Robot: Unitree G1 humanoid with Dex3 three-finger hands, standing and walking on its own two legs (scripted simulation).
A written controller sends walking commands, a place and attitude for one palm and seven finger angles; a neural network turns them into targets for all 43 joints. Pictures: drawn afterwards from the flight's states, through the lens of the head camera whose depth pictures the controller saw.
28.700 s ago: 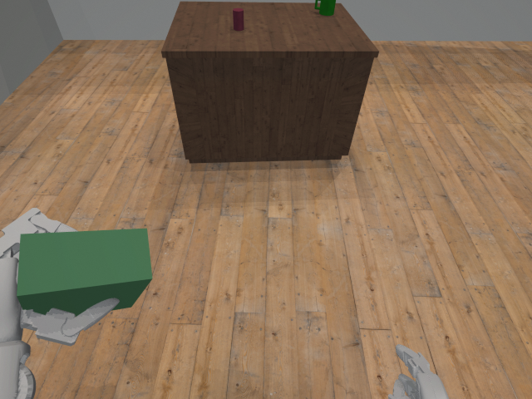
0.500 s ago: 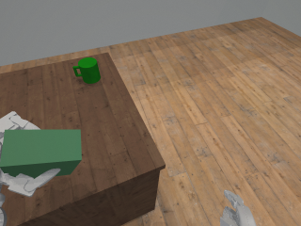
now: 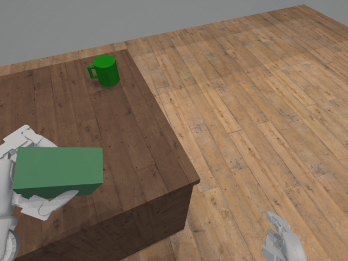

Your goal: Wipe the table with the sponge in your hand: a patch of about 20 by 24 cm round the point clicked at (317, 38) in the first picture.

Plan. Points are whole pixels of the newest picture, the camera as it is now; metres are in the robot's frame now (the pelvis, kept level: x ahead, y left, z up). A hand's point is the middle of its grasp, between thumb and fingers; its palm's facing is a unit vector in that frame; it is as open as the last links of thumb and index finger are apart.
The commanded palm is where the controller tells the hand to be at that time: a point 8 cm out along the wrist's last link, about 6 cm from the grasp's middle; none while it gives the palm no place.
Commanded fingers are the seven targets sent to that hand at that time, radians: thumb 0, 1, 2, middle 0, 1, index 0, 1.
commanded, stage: come to a stop and stand still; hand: left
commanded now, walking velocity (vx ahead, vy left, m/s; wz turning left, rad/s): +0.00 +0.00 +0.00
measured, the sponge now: (72, 175) +0.24 +0.20 +0.13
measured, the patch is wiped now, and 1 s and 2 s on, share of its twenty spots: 0.00 0.00 0.00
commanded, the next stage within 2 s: look again from close up in 0.62 s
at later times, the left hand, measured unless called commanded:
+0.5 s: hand (2, 166) +0.23 +0.30 +0.16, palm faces +0.36 -0.86 -0.35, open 9.8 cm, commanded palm +0.17 +0.34 +0.18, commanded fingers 0.00 0.10 1.30 -1.20 -1.60 -1.20 -1.60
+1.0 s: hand (1, 169) +0.23 +0.30 +0.16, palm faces +0.39 -0.84 -0.37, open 9.8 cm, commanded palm +0.16 +0.33 +0.18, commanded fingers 0.00 0.10 1.30 -1.20 -1.60 -1.20 -1.60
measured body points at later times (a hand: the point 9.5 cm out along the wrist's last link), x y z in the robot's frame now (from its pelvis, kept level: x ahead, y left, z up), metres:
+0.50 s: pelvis +0.01 +0.05 +0.01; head +0.03 +0.09 +0.46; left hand +0.21 +0.34 +0.18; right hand +0.21 -0.15 -0.05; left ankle +0.04 +0.12 -0.73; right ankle +0.01 -0.09 -0.73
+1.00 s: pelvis +0.01 +0.04 +0.01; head +0.03 +0.06 +0.46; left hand +0.20 +0.34 +0.18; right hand +0.19 -0.18 -0.06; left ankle +0.04 +0.12 -0.73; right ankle +0.01 -0.09 -0.73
